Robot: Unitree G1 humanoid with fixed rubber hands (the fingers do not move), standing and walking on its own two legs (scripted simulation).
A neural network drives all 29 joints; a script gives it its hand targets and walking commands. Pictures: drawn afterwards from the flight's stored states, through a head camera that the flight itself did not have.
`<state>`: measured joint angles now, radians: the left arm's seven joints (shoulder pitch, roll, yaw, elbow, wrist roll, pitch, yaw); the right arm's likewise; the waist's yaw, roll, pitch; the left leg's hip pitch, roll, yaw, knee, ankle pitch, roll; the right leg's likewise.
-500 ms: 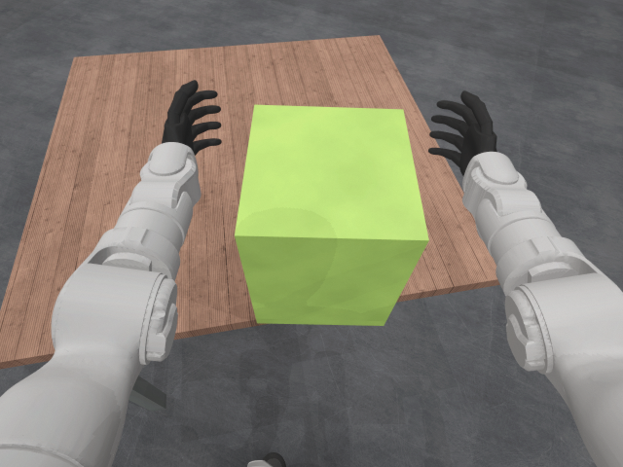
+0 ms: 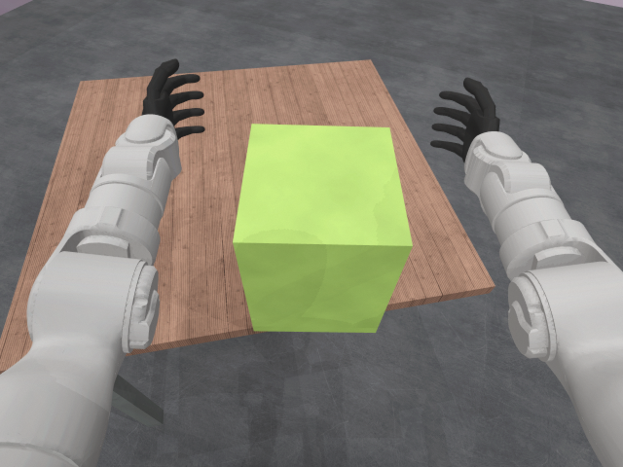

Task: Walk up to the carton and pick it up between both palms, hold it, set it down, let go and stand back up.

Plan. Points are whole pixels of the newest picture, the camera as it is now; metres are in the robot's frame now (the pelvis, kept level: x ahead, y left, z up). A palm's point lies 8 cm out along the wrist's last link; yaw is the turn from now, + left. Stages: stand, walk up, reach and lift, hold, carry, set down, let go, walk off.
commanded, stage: set down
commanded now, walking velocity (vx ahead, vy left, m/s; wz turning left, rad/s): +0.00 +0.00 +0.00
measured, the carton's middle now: (317, 235) +0.43 +0.00 +0.00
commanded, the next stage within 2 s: none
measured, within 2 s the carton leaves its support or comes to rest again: neither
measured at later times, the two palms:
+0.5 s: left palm (169, 213) +0.41 +0.20 +0.09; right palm (460, 222) +0.40 -0.18 +0.08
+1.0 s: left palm (171, 293) +0.33 +0.21 +0.01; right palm (458, 289) +0.33 -0.19 +0.01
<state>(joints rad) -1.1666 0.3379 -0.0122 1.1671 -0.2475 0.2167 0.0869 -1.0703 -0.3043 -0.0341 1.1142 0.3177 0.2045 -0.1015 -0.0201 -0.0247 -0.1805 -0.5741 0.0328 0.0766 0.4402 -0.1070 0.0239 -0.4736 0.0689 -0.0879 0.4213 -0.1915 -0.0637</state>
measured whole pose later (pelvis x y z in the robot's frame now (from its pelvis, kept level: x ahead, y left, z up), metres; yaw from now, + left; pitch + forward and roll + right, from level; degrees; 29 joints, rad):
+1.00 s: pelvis +0.02 -0.01 +0.00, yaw +1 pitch +7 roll +0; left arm -0.31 0.21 0.04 0.80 -0.14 -0.27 0.02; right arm -0.30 -0.12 0.02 0.76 0.25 -0.21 -0.10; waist -0.02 -0.05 -0.08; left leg -0.42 0.02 0.06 0.45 -0.15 0.01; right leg -0.32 0.05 -0.10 0.45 -0.26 -0.08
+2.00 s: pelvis +0.04 +0.00 +0.00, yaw +0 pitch -2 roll +1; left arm 0.12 0.23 0.00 0.65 -0.09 -0.18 0.00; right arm 0.12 -0.13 0.05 0.79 0.13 -0.35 -0.02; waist 0.02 -0.06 0.02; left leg -0.18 0.00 0.10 0.42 -0.21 0.02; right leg -0.10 0.04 -0.06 0.44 -0.31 -0.07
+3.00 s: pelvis +0.03 +0.00 +0.01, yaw -1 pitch -3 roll +1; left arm 0.18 0.21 -0.01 0.53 0.01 0.11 0.04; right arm 0.18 -0.18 -0.02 0.77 0.01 -0.20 0.06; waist 0.00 -0.06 0.06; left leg -0.17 0.01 0.10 0.40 -0.18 0.02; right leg -0.09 0.05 -0.05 0.41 -0.27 -0.07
